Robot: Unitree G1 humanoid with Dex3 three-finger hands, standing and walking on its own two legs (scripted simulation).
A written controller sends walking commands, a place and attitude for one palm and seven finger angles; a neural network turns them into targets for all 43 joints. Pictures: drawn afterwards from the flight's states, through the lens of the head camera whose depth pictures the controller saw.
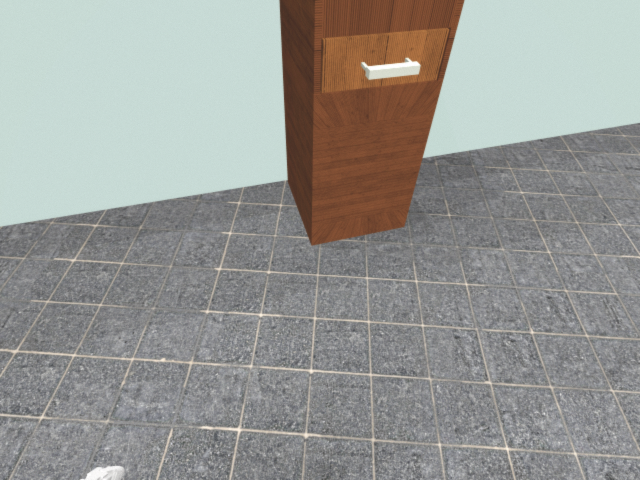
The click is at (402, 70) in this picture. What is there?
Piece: drawer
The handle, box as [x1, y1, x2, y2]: [361, 58, 420, 79]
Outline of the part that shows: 420,65 416,61 412,62 408,58 405,58 404,63 367,66 364,62 361,62 361,66 366,71 365,75 368,79 416,74 418,73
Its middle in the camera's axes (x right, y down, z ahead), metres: +0.20 -0.50 +1.13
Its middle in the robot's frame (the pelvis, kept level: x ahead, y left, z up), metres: +1.19 -0.14 -0.01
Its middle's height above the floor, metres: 0.77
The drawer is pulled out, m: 0.00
